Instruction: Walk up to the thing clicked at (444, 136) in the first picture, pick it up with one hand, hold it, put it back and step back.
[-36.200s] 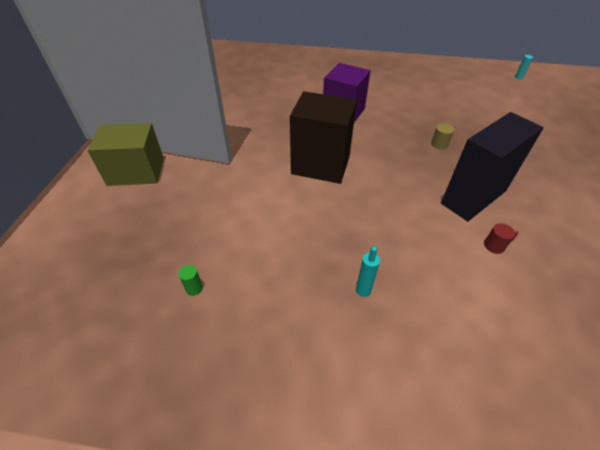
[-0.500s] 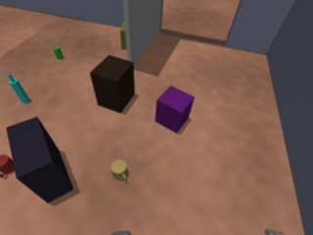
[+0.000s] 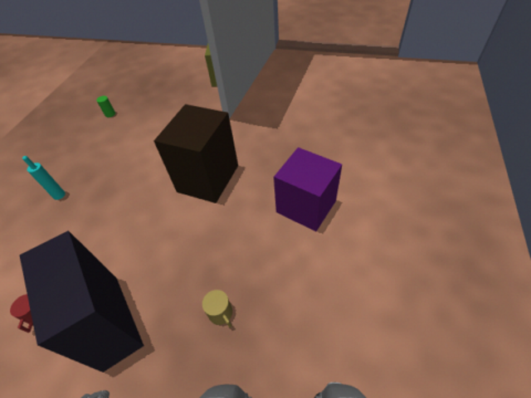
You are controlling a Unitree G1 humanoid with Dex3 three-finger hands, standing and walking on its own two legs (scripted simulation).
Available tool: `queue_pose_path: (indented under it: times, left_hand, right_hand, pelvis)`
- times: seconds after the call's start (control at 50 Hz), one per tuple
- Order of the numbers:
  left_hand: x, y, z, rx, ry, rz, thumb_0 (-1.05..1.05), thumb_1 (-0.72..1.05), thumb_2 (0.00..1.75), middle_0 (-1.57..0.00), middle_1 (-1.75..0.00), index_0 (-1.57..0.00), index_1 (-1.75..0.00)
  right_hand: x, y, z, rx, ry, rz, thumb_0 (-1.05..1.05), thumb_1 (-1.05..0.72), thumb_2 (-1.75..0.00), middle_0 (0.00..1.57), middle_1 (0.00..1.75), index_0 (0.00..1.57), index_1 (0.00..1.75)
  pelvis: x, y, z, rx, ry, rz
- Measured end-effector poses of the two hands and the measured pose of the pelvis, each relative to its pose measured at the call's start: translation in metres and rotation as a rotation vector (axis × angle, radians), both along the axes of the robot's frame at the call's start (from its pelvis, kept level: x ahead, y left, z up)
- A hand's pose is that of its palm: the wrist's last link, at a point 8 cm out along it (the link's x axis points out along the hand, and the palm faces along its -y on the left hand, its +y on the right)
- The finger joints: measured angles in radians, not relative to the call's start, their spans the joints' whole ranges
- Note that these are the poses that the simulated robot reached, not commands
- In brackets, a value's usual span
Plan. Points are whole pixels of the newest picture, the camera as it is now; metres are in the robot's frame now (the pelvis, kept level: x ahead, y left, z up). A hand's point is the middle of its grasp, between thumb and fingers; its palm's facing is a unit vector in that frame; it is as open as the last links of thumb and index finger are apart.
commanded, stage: walk up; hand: left
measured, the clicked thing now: (220, 311) +0.48 +0.24 -0.71
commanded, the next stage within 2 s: stand in 1.84 s
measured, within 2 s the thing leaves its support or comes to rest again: neither
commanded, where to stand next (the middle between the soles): +0.10 +0.01 m, yaw +0 degrees
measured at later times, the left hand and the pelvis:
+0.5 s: hand out of the picture +0.08 +0.28 -0.15, palm faces -0.01 -0.95 -0.32, open 7.4 cm; pelvis +0.03 +0.02 +0.01, yaw +0 degrees
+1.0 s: hand (125, 389) +0.16 +0.26 -0.13, palm faces -0.01 -0.94 -0.34, open 7.4 cm; pelvis +0.06 +0.01 +0.02, yaw +0 degrees
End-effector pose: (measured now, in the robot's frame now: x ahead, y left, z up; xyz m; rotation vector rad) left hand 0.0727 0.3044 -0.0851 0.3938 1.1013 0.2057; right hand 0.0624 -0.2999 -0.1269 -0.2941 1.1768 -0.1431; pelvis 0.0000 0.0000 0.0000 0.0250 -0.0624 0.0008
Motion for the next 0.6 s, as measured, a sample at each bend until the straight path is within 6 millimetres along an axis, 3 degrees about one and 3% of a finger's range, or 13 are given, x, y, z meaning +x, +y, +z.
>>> queue_pose_path:
  times: [0.12, 0.22, 0.34, 0.44, 0.6]
  left_hand:
    - [0.007, 0.007, 0.001, -0.014, -0.020, 0.007, 0.00, 0.90, 0.90, -0.21, -0.30, -0.20, -0.30]
    - [0.011, 0.027, -0.020, -0.045, -0.009, 0.047, 0.00, 0.90, 0.90, -0.21, -0.30, -0.20, -0.30]
    - [0.011, 0.031, -0.033, -0.097, 0.066, 0.068, 0.00, 0.91, 0.90, -0.20, -0.30, -0.20, -0.30]
    - [0.004, 0.028, -0.037, -0.092, 0.133, 0.076, 0.00, 0.91, 0.90, -0.20, -0.30, -0.20, -0.30]
    - [0.008, 0.019, -0.022, -0.076, 0.153, 0.096, 0.00, 0.91, 0.90, -0.20, -0.30, -0.20, -0.30]
  right_hand:
    - [0.008, 0.000, 0.010, -0.029, 0.010, 0.018, 0.01, -0.91, -0.89, 0.20, 0.30, 0.20, 0.30]
    - [0.003, 0.003, 0.017, -0.095, 0.024, 0.001, 0.01, -0.91, -0.89, 0.20, 0.30, 0.20, 0.30]
    - [0.003, 0.013, 0.033, -0.121, 0.033, -0.023, 0.01, -0.91, -0.89, 0.20, 0.30, 0.20, 0.30]
    - [0.023, 0.017, 0.033, -0.103, 0.022, -0.015, 0.01, -0.90, -0.89, 0.20, 0.30, 0.20, 0.30]
    - [0.068, 0.023, 0.025, -0.042, -0.022, 0.010, 0.01, -0.91, -0.89, 0.20, 0.30, 0.20, 0.30]
  pelvis:
    - [0.009, 0.007, 0.004, -0.015, 0.007, 0.008]
    - [0.015, 0.020, -0.004, -0.014, -0.008, 0.016]
    - [0.026, 0.028, 0.003, -0.026, 0.008, 0.008]
    - [0.030, 0.027, 0.006, -0.040, 0.008, -0.004]
    - [0.044, 0.019, 0.012, -0.033, 0.015, 0.004]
